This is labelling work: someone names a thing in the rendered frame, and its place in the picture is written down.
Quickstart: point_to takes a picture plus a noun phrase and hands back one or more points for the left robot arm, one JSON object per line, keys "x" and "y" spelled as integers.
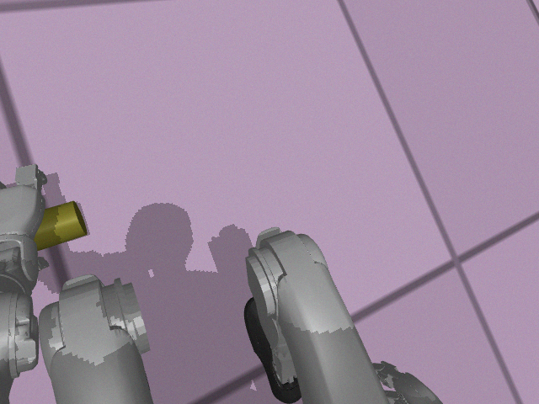
{"x": 19, "y": 330}

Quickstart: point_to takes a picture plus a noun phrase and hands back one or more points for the right robot foot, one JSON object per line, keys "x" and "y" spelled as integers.
{"x": 287, "y": 393}

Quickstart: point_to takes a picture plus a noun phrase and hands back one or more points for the bottle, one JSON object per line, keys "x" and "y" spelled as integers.
{"x": 61, "y": 223}

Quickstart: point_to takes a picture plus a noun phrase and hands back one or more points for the left robot hand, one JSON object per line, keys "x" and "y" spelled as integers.
{"x": 22, "y": 207}

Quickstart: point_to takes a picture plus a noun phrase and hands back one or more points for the right robot hand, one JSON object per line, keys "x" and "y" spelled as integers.
{"x": 408, "y": 389}

